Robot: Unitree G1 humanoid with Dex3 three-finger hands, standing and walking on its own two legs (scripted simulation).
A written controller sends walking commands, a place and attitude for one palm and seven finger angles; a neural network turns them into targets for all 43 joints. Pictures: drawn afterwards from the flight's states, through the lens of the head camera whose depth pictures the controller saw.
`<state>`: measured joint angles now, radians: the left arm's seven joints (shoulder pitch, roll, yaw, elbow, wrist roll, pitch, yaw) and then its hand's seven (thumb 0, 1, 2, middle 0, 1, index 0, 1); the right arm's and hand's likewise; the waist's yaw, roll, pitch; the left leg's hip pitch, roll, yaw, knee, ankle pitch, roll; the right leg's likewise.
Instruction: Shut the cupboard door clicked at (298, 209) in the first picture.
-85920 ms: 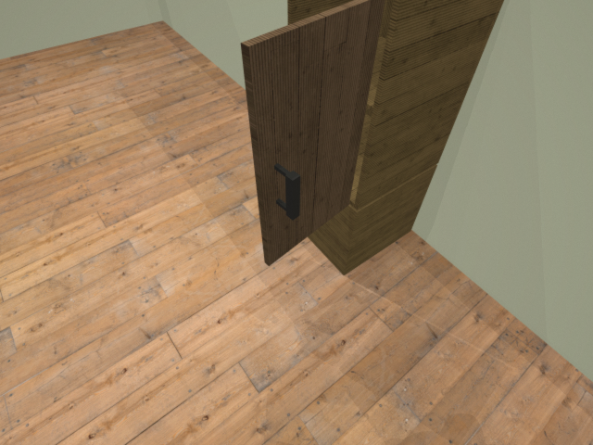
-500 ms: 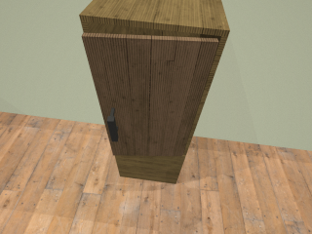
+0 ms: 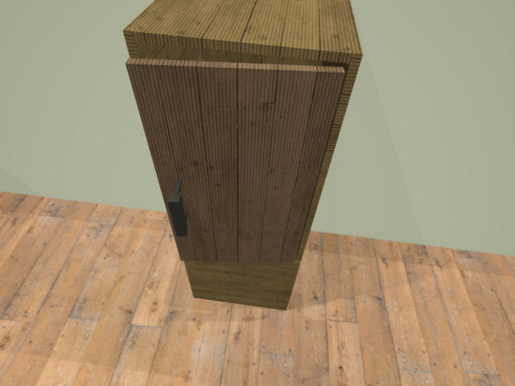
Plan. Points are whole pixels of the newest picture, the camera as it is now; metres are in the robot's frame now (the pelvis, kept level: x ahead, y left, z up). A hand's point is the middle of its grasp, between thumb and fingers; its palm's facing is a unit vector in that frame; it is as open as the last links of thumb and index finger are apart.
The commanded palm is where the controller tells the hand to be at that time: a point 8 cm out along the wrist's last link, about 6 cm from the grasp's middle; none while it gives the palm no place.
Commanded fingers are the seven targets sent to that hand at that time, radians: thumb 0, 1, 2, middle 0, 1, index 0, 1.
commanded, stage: come to a stop and stand still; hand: left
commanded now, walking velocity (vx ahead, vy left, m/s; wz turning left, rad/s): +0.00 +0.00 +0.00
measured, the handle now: (180, 208) +0.47 +0.20 -0.07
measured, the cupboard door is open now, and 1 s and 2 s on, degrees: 7 7 7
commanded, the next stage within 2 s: look again from close up in 0.26 s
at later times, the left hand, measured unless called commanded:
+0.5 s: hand out of the picture -0.04 +0.17 -0.18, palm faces +0.02 -0.98 -0.18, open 7.4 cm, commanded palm none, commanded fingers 0.00 0.90 0.90 -0.20 -0.30 -0.20 -0.30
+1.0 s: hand out of the picture -0.05 +0.17 -0.18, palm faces +0.03 -0.99 -0.16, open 7.4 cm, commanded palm none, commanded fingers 0.00 0.90 0.90 -0.20 -0.30 -0.20 -0.30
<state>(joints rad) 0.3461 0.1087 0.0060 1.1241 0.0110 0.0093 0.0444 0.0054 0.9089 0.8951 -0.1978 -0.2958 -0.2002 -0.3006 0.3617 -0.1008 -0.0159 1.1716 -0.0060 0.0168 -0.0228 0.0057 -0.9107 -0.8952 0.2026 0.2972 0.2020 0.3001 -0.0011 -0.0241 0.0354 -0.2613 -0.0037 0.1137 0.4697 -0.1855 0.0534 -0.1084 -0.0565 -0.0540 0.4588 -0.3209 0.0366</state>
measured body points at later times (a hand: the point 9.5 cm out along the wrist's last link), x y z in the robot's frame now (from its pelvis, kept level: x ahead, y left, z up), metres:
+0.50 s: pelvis -0.02 +0.01 +0.00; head -0.01 +0.02 +0.45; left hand -0.04 +0.22 -0.17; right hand +0.00 -0.22 -0.16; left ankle +0.05 +0.08 -0.74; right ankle -0.05 -0.14 -0.74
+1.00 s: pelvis -0.03 +0.00 +0.00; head -0.03 +0.02 +0.45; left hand -0.05 +0.22 -0.17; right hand +0.00 -0.23 -0.15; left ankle +0.05 +0.08 -0.74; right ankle -0.05 -0.14 -0.74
